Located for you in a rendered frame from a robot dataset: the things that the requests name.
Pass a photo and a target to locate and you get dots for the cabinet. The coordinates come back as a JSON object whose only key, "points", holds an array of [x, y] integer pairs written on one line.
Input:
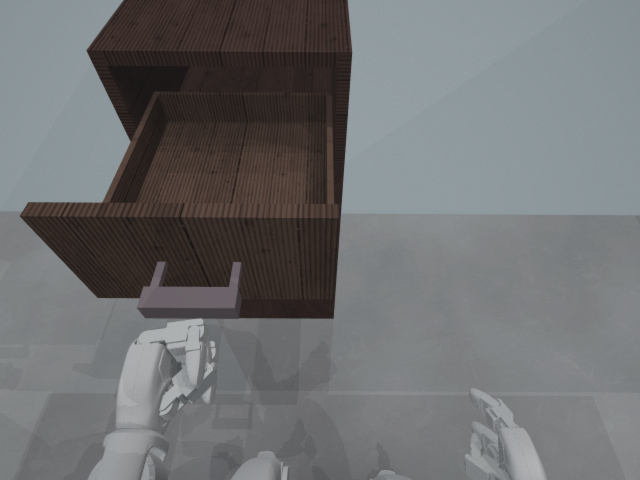
{"points": [[232, 46]]}

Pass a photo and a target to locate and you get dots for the handle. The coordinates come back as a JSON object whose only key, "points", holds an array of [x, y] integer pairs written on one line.
{"points": [[191, 302]]}

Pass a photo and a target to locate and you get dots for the robot right hand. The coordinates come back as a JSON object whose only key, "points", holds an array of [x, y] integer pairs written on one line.
{"points": [[511, 455]]}

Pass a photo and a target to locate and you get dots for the left robot shin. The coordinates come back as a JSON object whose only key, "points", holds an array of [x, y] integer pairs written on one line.
{"points": [[266, 454]]}

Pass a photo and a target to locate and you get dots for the robot left thigh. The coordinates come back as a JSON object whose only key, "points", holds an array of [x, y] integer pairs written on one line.
{"points": [[262, 468]]}

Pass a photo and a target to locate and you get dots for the robot left hand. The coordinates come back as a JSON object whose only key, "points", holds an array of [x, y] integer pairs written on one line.
{"points": [[143, 399]]}

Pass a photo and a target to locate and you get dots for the left robot forearm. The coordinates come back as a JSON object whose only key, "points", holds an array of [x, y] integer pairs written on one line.
{"points": [[132, 454]]}

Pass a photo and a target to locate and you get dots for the drawer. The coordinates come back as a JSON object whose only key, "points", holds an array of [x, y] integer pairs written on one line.
{"points": [[211, 178]]}

